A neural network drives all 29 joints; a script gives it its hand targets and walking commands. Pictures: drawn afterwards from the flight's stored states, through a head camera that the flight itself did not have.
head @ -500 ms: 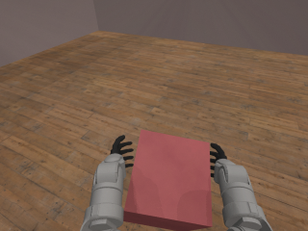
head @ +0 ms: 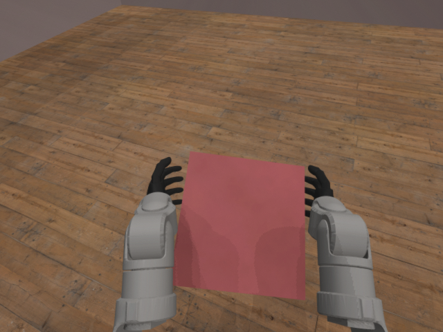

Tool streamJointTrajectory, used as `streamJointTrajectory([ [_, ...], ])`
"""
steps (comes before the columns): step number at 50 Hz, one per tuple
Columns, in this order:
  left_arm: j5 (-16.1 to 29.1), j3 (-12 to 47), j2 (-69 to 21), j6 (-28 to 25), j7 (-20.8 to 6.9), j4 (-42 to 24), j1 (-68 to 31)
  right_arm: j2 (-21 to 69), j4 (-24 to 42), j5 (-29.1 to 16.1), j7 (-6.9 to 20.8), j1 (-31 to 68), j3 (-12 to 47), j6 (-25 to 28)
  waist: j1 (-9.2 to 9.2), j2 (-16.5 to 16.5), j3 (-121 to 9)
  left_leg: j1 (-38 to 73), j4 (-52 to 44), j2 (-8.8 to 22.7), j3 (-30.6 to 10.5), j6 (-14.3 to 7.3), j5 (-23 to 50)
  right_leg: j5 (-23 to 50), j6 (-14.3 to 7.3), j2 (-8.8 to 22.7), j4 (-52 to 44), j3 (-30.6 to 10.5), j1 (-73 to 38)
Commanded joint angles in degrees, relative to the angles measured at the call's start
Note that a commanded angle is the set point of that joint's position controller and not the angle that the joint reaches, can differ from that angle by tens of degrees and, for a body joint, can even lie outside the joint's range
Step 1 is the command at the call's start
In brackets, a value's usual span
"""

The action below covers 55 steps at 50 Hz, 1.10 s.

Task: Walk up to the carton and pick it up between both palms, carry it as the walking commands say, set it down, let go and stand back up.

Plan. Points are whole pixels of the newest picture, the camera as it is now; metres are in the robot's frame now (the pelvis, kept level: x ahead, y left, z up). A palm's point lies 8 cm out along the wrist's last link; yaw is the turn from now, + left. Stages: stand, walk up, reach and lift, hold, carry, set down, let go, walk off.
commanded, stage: carry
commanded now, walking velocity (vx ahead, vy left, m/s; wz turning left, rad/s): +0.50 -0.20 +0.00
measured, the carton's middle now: (232, 229) +0.32 +0.01 +0.00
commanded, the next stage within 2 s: none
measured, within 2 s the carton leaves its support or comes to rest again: neither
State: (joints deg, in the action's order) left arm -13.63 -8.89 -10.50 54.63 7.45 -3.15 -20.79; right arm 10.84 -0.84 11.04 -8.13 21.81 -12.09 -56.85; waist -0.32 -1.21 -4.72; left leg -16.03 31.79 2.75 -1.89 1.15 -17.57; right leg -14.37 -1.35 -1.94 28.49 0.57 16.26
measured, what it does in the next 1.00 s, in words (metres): walks ahead: left foot, then right foot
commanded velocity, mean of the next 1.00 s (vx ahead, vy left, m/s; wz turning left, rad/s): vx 0.50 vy -0.20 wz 0.00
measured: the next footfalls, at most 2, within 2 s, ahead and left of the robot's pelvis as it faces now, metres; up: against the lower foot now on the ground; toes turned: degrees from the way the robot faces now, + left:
left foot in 0.28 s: +0.23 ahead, +0.10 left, +0.00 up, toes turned +11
right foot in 0.70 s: +0.49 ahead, -0.20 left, +0.00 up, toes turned -3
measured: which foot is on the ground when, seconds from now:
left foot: up 0.00-0.26, down 0.28-0.70, up 0.72-1.00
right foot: down 0.00-0.30, up 0.32-0.68, down 0.70-1.00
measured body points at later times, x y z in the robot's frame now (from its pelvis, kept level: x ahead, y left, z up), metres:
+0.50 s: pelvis +0.22 -0.02 +0.01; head +0.23 +0.00 +0.46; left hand +0.53 +0.13 +0.10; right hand +0.53 -0.15 +0.11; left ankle +0.19 +0.09 -0.74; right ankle +0.21 -0.16 -0.68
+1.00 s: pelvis +0.49 -0.10 +0.00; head +0.53 -0.10 +0.45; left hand +0.80 +0.05 +0.09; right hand +0.82 -0.23 +0.08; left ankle +0.56 +0.03 -0.72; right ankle +0.45 -0.20 -0.74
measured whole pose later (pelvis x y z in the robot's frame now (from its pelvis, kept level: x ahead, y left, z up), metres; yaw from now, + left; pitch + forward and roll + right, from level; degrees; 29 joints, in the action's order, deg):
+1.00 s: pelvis +0.49 -0.10 +0.00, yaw +2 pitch +5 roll -1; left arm -11.2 -4.7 -10.2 70.4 14.2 -14.6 -19.7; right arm 10.5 11.7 7.2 -13.1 20.9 -8.1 -68.4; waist -0.1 -0.1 -1.4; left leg -28.8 36.6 7.5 8.5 3.7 -21.4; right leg -16.6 -2.6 -1.0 24.2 5.7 12.4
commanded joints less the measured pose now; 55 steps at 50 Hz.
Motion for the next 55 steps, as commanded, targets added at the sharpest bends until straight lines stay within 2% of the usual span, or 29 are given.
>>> streamJointTrajectory([
  [1,24.3,34.2,-55.1,7.8,-10.1,-6.8,-15.7,54.5,19.0,-23.8,8.9,24.7,42.1,-5.6,-1.42,15.4,-12.9,-28.5,18.5,0.0,7.3,0.4,-10.3,11.6,-9.4,18.5,-13.7,-20.6,-28.8],
  [2,25.0,34.1,-55.1,8.8,-9.4,-8.5,-15.4,54.9,19.4,-24.5,8.3,23.6,42.2,-6.6,-1.56,12.2,-13.7,-29.0,17.8,0.0,8.0,0.0,-9.8,21.7,-9.3,17.2,-11.3,-16.3,-31.1],
  [4,25.8,34.3,-55.1,10.7,-7.9,-11.3,-15.3,55.1,19.5,-25.1,7.5,20.3,40.9,-8.8,-1.81,8.9,-15.5,-27.7,15.1,-0.5,9.7,-0.2,-9.1,28.3,-9.3,14.7,-9.3,-12.4,-31.4],
  [9,26.9,34.3,-54.0,14.0,-5.7,-16.5,-15.5,54.8,20.6,-24.9,5.8,14.7,38.2,-12.4,-2.16,9.5,-16.6,-22.0,3.5,-2.1,12.7,-0.1,-4.5,28.1,-10.1,13.5,-8.8,-9.5,-28.5],
  [12,27.1,34.3,-54.3,15.2,-5.5,-16.3,-16.2,55.1,21.2,-24.7,5.8,13.6,36.9,-13.2,0.24,6.6,-19.0,2.3,-8.4,-3.6,16.6,-1.5,9.1,33.4,-6.6,10.0,-1.1,1.0,-15.2],
  [13,26.9,34.6,-54.4,15.3,-5.3,-16.5,-15.8,55.0,21.3,-25.0,5.7,12.5,36.5,-13.2,1.75,4.2,-24.2,19.9,-9.1,0.1,10.9,-3.6,10.6,35.8,-3.9,7.3,8.4,3.9,-6.5],
  [14,26.8,34.9,-54.3,15.5,-5.3,-17.0,-16.2,54.4,21.6,-24.9,5.7,12.9,36.1,-13.3,2.7,-1.8,-27.0,34.8,-9.0,10.8,-4.2,-7.3,4.4,22.0,-1.5,5.3,18.8,3.9,8.3],
  [15,26.9,35.3,-55.2,15.8,-5.5,-16.4,-16.3,53.2,20.5,-24.3,5.5,14.3,35.2,-13.1,1.33,-13.8,-25.1,41.8,-13.6,24.1,-26.1,-12.9,12.7,-8.6,-0.5,-1.6,28.6,3.4,23.8],
  [16,26.7,35.4,-54.4,15.8,-5.3,-16.3,-18.0,53.8,17.8,-23.8,5.4,13.5,34.2,-13.1,0.96,-13.0,-23.6,41.0,-12.8,26.4,-27.6,-15.2,17.9,-12.6,-0.4,1.4,36.0,-1.3,28.2],
  [18,27.5,35.6,-56.1,15.5,-5.6,-16.3,-18.7,55.2,19.5,-24.6,6.1,15.0,35.8,-13.0,1.2,-4.8,-19.0,29.5,-15.8,23.9,-18.9,-12.4,8.6,-7.0,-0.7,5.8,34.6,-2.8,27.0],
  [19,27.8,35.6,-56.6,15.3,-5.7,-16.6,-19.1,56.1,19.4,-24.9,6.4,15.2,36.2,-13.0,1.29,-3.6,-16.8,25.9,-18.3,21.8,-14.3,-10.6,3.9,-6.0,-0.8,6.4,28.8,-2.3,25.4],
  [26,26.3,34.7,-57.8,14.4,-5.7,-15.2,-18.1,57.0,17.6,-25.3,7.9,15.1,36.4,-12.9,1.17,-9.3,-12.1,19.7,-20.2,16.5,2.5,-7.0,13.2,4.9,0.4,5.4,6.7,6.1,17.2],
  [29,27.0,35.3,-57.6,14.4,-6.1,-16.4,-18.7,57.1,18.6,-25.4,7.8,15.2,36.8,-12.9,1.29,-10.6,-11.4,17.2,-18.4,14.9,6.2,-5.4,13.9,10.0,0.4,3.4,0.5,9.0,10.6],
  [31,27.5,35.4,-57.4,14.7,-6.4,-17.0,-19.2,57.3,18.4,-25.1,7.4,15.0,37.0,-13.1,0.67,-9.3,-12.4,16.9,-12.6,14.0,8.5,-4.1,18.3,11.9,-0.6,2.2,-6.3,10.9,4.9],
  [32,27.9,35.1,-57.5,14.9,-6.6,-16.5,-18.9,57.1,18.5,-24.6,7.1,14.1,37.1,-13.3,0.61,-6.2,-15.6,17.3,-4.7,11.6,11.3,-2.7,24.5,10.5,-1.0,0.8,-9.9,12.1,-1.3],
  [33,28.3,34.7,-56.9,15.0,-6.7,-15.9,-17.0,56.6,18.2,-24.2,6.7,13.3,37.0,-13.4,-0.41,-1.2,-21.5,12.0,6.7,9.5,12.6,-0.7,23.0,7.9,-2.2,2.8,-10.5,8.1,-13.9],
  [34,28.6,34.1,-55.9,15.0,-6.9,-16.5,-16.7,56.6,18.8,-24.2,6.5,13.8,37.2,-13.7,-1.3,11.1,-26.3,-1.2,19.3,6.7,12.6,1.8,6.7,8.0,-5.6,15.9,-9.3,-9.4,-26.6],
  [35,28.6,33.8,-55.4,15.2,-6.8,-15.8,-16.6,56.1,19.5,-23.8,6.4,13.5,37.7,-13.7,-0.86,20.9,-22.5,-18.2,28.8,-0.3,11.3,1.9,-16.6,12.3,-8.6,21.1,-10.8,-23.1,-32.5],
  [36,28.5,34.3,-56.5,15.0,-6.9,-16.1,-18.1,56.6,20.3,-24.3,6.7,15.2,38.6,-13.5,-1.37,18.7,-21.1,-25.9,34.3,-0.2,8.1,0.2,-17.4,19.1,-11.5,23.1,-11.2,-26.3,-34.5],
  [37,28.6,34.1,-57.8,14.8,-7.2,-15.1,-18.0,57.8,20.0,-24.7,6.8,15.6,38.5,-13.2,-1.09,15.3,-21.1,-27.3,34.2,3.3,5.0,0.0,-13.7,24.7,-11.6,22.2,-9.4,-19.5,-34.0],
  [39,29.0,34.0,-60.5,13.9,-7.7,-15.3,-16.0,59.9,20.4,-25.5,7.4,14.5,39.5,-12.3,-0.88,10.5,-22.7,-23.0,25.7,4.9,5.0,0.6,-9.8,28.1,-8.5,17.2,-9.2,-9.1,-32.4],
  [45,29.4,36.1,-61.5,12.2,-7.9,-20.2,-18.9,61.7,23.4,-27.2,8.2,16.3,41.3,-10.4,-1.47,9.6,-20.6,-16.7,9.4,2.4,10.4,1.3,-4.9,14.9,-11.5,16.3,-12.9,-5.2,-22.9],
  [48,28.0,35.7,-59.3,13.1,-7.5,-17.9,-16.6,59.3,21.3,-26.0,8.4,13.4,39.8,-11.0,-0.67,7.9,-18.3,-9.1,0.7,0.6,13.6,0.6,4.3,16.7,-9.3,13.5,-10.6,0.1,-17.3],
  [50,27.6,35.5,-58.7,13.8,-7.3,-16.0,-16.3,58.8,19.4,-25.5,8.5,12.2,39.0,-11.6,0.69,5.3,-18.2,2.3,-9.0,-0.3,16.4,0.5,12.8,18.4,-6.0,9.0,-3.8,6.5,-13.4],
  [51,27.0,35.4,-58.0,14.1,-7.1,-15.4,-16.1,57.9,18.6,-25.4,8.5,11.4,38.1,-11.9,1.44,3.6,-20.6,13.4,-9.8,3.2,12.9,-0.8,13.5,19.7,-3.9,7.5,2.0,8.2,-7.7],
  [52,26.7,35.6,-57.2,14.4,-6.8,-15.4,-16.5,56.4,17.2,-24.7,8.5,10.2,36.7,-12.0,2.43,-1.5,-23.1,27.2,-9.4,11.0,1.6,-4.0,9.2,15.2,-1.9,5.2,10.7,8.5,4.6],
  [53,26.5,35.5,-56.5,14.8,-6.8,-15.2,-16.4,54.5,15.8,-24.1,8.3,10.5,35.6,-12.1,2.03,-13.4,-22.9,35.3,-13.3,23.3,-17.9,-9.7,12.6,-4.4,-0.4,0.4,23.0,8.1,18.4],
  [54,26.6,36.1,-55.9,14.8,-6.6,-15.6,-18.1,55.1,14.1,-24.1,8.1,12.1,35.1,-11.9,1.29,-16.4,-21.7,40.2,-12.1,27.1,-23.8,-13.2,24.6,-13.7,-0.6,0.4,30.9,2.3,26.6],
  [55,26.8,36.8,-55.7,14.7,-6.6,-15.3,-18.8,55.6,12.8,-23.6,8.3,10.5,35.0,-11.9,1.51,-13.8,-21.7,38.6,-10.7,26.8,-19.9,-13.3,28.1,-12.6,-0.6,3.5,33.2,-0.3,28.2],
])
